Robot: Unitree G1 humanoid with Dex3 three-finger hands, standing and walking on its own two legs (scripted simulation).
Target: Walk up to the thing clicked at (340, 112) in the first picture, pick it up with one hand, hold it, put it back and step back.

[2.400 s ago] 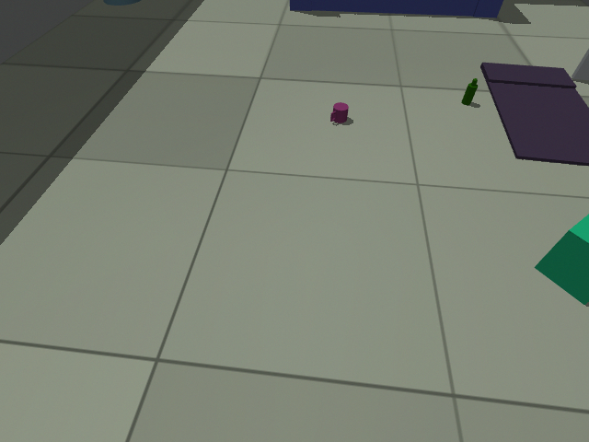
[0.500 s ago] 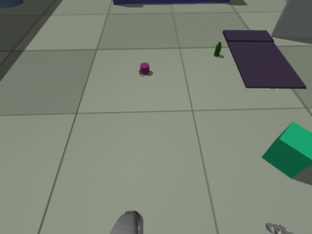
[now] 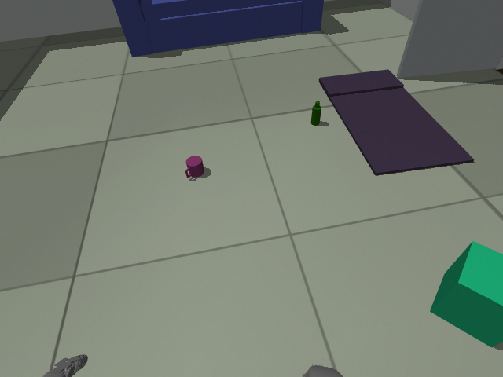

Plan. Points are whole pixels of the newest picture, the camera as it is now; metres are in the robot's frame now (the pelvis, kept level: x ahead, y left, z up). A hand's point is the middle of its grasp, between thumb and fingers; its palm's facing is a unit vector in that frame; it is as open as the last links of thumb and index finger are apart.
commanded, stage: walk up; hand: left
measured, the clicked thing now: (193, 168) +1.33 +0.36 -0.70
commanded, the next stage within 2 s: none
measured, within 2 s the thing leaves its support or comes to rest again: neither
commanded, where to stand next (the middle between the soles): +0.96 +0.10 m, yaw +1 degrees
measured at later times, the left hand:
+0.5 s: hand (95, 341) +0.23 +0.33 -0.15, palm faces +0.04 -0.93 -0.36, open 7.4 cm
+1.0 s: hand (140, 206) +0.54 +0.30 -0.10, palm faces -0.02 -0.92 -0.40, open 7.4 cm
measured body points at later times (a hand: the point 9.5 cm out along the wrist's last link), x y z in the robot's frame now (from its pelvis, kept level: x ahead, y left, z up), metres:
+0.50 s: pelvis +0.23 +0.04 +0.00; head +0.25 +0.07 +0.45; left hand +0.23 +0.38 -0.12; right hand +0.37 -0.27 -0.08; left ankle +0.32 +0.16 -0.71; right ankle +0.12 -0.11 -0.68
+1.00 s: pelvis +0.44 +0.03 +0.01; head +0.46 +0.00 +0.46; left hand +0.54 +0.34 -0.08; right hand +0.47 -0.29 -0.13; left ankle +0.33 +0.15 -0.68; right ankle +0.52 -0.08 -0.71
